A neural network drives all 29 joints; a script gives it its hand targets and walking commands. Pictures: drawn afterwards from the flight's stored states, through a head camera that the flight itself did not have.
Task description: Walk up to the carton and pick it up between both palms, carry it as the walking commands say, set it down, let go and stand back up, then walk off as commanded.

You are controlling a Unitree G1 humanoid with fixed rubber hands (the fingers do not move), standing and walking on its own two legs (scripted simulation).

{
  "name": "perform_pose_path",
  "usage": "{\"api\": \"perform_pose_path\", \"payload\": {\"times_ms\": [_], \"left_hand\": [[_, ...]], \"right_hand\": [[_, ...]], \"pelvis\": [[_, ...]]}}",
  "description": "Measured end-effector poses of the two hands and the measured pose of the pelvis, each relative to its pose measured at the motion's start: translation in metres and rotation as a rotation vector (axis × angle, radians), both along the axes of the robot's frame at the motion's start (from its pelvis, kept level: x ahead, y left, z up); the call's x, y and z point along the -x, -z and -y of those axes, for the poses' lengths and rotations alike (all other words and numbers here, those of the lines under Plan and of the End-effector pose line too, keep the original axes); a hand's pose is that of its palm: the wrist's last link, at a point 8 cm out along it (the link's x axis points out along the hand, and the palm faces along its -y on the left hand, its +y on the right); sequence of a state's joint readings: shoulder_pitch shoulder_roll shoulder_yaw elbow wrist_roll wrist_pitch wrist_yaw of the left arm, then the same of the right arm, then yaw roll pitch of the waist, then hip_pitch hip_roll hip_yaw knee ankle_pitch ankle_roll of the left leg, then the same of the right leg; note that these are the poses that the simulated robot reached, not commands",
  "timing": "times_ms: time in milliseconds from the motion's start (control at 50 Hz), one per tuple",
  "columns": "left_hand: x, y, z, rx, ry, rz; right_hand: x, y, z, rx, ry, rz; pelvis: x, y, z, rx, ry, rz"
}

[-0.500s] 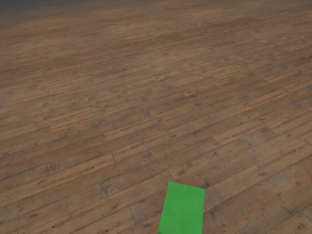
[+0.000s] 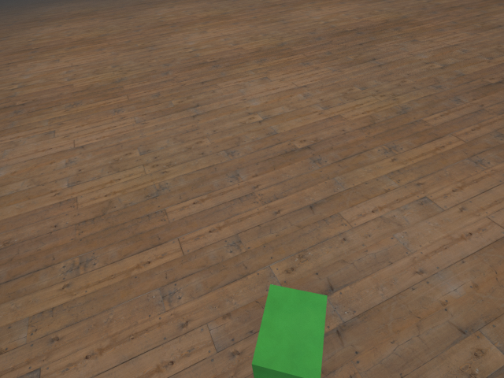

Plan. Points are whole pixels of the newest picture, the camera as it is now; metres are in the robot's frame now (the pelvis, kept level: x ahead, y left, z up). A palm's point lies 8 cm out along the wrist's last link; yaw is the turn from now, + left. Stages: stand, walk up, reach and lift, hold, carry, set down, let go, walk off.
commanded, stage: stand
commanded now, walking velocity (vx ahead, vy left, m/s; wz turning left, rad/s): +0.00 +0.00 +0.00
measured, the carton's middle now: (291, 340) +0.46 -0.07 -0.67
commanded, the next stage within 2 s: walk off in 0.50 s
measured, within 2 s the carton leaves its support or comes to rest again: neither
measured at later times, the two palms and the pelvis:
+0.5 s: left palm out of the picture +0.09 +0.31 -0.10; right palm out of the picture +0.08 -0.29 -0.11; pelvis +0.00 +0.01 +0.00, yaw -1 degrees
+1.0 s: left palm out of the picture +0.02 +0.27 -0.13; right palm out of the picture +0.07 -0.30 -0.13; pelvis +0.01 -0.02 +0.00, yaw +3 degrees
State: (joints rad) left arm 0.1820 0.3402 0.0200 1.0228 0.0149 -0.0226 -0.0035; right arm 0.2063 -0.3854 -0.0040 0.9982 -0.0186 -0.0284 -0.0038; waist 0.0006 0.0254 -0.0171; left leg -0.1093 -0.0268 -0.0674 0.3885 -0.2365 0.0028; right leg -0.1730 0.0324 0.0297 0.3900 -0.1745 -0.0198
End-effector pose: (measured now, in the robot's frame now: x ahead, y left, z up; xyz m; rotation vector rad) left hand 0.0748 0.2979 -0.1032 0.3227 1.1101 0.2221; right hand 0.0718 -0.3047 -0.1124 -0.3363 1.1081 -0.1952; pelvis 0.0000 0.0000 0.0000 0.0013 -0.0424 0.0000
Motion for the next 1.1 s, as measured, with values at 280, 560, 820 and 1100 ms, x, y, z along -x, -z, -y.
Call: {"api": "perform_pose_path", "payload": {"times_ms": [280,560,820,1100], "left_hand": [[-0.019,-0.003,-0.007,-0.009,0.012,0.002],[-0.009,0.001,-0.007,0.011,0.005,-0.018],[0.013,0.013,-0.002,0.015,-0.035,-0.133],[0.060,0.025,0.055,0.006,-0.117,-0.279]], "right_hand": [[0.002,-0.002,0.000,0.016,0.016,-0.017],[-0.006,0.000,-0.011,-0.003,-0.007,-0.011],[-0.003,0.002,-0.017,-0.011,0.001,-0.054],[0.002,0.028,0.032,-0.019,0.001,-0.193]], "pelvis": [[-0.003,-0.001,-0.004,-0.003,0.008,0.008],[0.001,-0.002,-0.008,0.002,0.012,0.006],[-0.002,-0.003,-0.008,0.001,-0.003,-0.014],[-0.016,0.009,0.053,0.009,-0.092,-0.075]]}}
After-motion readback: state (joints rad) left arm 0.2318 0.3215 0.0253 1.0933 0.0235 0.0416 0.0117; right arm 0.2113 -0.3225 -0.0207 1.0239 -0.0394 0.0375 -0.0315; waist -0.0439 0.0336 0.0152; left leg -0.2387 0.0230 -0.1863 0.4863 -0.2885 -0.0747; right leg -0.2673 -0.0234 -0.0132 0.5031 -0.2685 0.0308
